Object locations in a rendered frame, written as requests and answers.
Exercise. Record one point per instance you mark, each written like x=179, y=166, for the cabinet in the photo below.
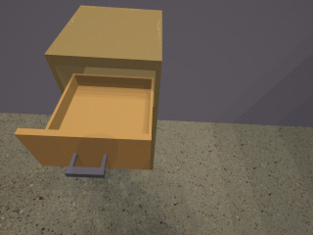
x=110, y=41

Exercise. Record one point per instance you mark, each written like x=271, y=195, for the drawer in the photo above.
x=97, y=115

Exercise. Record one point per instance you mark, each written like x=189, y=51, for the handle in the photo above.
x=86, y=171

